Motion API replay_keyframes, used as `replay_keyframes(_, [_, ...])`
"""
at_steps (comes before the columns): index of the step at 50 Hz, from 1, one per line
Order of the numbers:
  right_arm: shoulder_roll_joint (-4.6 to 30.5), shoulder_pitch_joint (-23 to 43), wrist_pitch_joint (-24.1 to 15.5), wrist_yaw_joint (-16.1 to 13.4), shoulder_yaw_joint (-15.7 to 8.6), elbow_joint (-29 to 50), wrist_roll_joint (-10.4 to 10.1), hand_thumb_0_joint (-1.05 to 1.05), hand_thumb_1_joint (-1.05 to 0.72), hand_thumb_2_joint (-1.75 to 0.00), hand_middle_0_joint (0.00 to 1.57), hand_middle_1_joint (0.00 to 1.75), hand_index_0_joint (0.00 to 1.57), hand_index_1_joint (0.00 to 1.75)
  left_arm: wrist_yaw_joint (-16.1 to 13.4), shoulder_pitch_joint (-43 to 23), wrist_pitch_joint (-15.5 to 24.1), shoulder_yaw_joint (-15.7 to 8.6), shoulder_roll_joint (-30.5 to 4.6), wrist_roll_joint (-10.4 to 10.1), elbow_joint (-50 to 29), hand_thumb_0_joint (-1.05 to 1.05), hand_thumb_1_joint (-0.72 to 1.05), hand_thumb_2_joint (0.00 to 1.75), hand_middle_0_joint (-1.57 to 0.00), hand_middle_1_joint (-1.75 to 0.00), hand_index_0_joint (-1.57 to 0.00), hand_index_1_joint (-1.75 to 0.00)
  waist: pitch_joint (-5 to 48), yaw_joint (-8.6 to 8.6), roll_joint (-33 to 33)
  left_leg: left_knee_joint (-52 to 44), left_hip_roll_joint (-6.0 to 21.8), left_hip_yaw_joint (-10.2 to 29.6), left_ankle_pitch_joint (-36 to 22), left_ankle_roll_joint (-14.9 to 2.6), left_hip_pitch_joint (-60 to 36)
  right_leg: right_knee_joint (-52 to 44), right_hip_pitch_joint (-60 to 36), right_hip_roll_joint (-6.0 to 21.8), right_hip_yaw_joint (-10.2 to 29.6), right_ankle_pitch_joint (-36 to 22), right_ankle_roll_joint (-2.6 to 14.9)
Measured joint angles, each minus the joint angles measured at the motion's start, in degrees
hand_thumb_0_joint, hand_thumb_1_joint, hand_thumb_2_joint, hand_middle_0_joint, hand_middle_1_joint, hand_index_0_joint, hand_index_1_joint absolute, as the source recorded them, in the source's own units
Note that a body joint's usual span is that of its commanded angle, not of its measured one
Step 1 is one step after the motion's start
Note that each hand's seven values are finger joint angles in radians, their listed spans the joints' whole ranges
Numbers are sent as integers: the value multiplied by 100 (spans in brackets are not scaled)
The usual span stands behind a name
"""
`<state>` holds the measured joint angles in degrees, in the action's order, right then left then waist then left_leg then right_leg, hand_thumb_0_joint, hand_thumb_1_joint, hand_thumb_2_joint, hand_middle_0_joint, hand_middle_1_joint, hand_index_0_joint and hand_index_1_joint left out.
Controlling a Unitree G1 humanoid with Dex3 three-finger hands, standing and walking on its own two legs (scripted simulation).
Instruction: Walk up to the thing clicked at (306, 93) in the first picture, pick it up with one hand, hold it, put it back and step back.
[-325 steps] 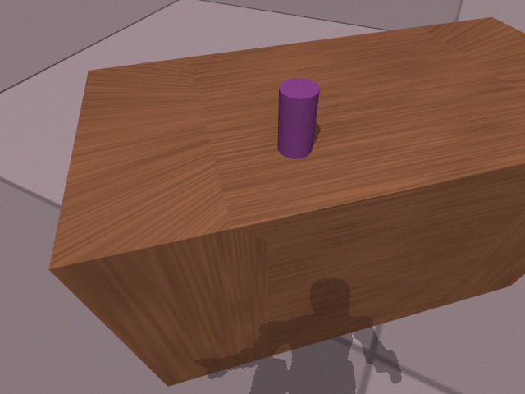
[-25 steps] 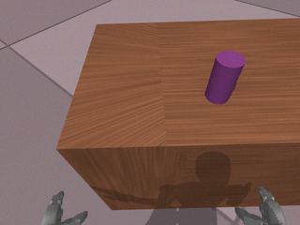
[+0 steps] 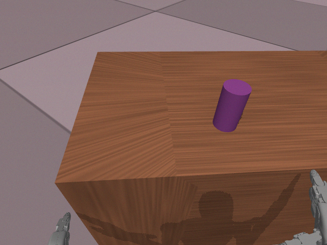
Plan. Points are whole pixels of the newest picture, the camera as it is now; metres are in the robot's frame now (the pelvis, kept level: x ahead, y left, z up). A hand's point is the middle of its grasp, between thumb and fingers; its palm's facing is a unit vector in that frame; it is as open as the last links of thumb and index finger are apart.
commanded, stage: rise first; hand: right
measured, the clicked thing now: (230, 106) +0.48 -0.19 +0.09
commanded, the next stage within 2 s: go down in 1.16 s
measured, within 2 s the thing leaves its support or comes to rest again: neither
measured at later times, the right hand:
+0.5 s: hand out of the picture +0.15 -0.26 +0.13, palm faces +0.37 +0.83 -0.42, open 17.7 cm
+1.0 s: hand out of the picture +0.15 -0.26 +0.18, palm faces +0.40 +0.80 -0.45, open 17.7 cm
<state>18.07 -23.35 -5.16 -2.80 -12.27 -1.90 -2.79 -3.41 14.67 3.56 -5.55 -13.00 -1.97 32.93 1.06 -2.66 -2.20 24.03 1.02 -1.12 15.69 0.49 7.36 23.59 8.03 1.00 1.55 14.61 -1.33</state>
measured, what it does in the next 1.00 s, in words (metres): stands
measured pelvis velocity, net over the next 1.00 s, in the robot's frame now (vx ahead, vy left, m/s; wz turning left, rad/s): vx -0.04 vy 0.00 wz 0.00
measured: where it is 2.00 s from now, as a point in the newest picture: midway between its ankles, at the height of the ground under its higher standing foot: outside the picture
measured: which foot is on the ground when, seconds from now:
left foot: down 0.00-1.00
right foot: down 0.00-1.00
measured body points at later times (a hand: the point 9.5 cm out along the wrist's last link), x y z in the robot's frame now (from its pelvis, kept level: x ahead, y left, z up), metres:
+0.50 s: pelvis -0.03 +0.00 +0.00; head -0.05 +0.02 +0.45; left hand +0.14 +0.26 -0.08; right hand +0.13 -0.30 +0.16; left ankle -0.03 +0.12 -0.74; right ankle -0.02 -0.14 -0.74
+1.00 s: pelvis -0.04 +0.00 +0.00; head -0.05 +0.02 +0.45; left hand +0.12 +0.26 -0.09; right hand +0.12 -0.30 +0.21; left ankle -0.03 +0.12 -0.74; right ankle -0.02 -0.14 -0.74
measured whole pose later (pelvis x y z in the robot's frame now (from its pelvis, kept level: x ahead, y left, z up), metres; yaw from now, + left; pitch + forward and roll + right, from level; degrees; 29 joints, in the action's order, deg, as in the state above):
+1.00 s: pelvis -0.04 +0.00 +0.00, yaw +0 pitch -5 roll +0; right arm 20.9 -22.9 -19.6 -0.1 -22.6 18.0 -2.8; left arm -1.9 14.2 7.3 -9.7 -12.2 -1.4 36.5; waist -3.2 -3.6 -2.8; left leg 24.0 1.3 -1.3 12.7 0.4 6.3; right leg 22.9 6.7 0.7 1.7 11.2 -1.3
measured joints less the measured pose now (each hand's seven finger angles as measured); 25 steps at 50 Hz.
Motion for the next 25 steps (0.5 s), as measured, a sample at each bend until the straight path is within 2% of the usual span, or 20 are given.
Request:
replay_keyframes(6, [4, -189, -80, 77, -215, 534, -12, 0, 58, -4, 4, 6, 5, 5, 54, -22, -87, -234, -68, 7, 221, -1, -53, 3, -6, -5, -6, -5, -138, -24, -47, 36, 4, 12, -16, -12, -70, -14, -97, -4, -11, -39, -8])
replay_keyframes(12, [54, -232, -387, 116, -290, 1051, 32, -1, 60, -3, 4, 6, 5, 5, 47, 27, -22, -153, -8, 44, 48, -1, -54, 3, -6, -4, -6, -5, -271, -39, -18, 44, 4, -27, -75, -27, -74, -37, -101, -5, 28, -130, -21])
replay_keyframes(19, [171, -307, -603, 138, -632, 1350, 5, -1, 60, -3, 5, 6, 5, 5, 69, 2, 60, -348, -19, 59, 131, -2, -55, 3, -6, -4, -5, -5, -266, -59, -45, 51, 6, -41, -127, -33, -108, -22, -126, -8, 44, -182, -21])
replay_keyframes(25, [113, -297, -856, 185, -637, 1642, 11, -1, 61, -3, 5, 6, 5, 5, 97, 61, 189, -312, 20, 54, 44, -2, -55, 3, -6, -4, -5, -5, -299, -83, -39, 46, 26, -62, -177, -27, -130, -42, -144, -28, 65, -249, -14])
